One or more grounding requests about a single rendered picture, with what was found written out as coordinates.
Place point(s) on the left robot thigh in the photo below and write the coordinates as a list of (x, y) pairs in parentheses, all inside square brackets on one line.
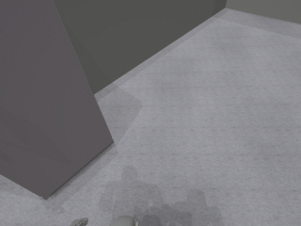
[(125, 221)]

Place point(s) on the fridge door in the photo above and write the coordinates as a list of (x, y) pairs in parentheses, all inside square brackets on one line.
[(50, 123)]

